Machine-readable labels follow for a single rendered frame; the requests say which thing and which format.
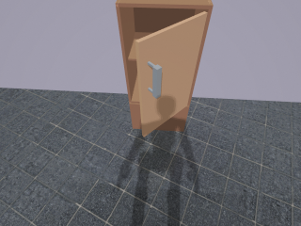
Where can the handle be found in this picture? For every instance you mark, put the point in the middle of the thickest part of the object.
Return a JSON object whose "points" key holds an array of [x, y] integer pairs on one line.
{"points": [[156, 80]]}

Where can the cupboard door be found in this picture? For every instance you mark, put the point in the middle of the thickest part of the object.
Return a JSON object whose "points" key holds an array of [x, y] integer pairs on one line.
{"points": [[174, 48]]}

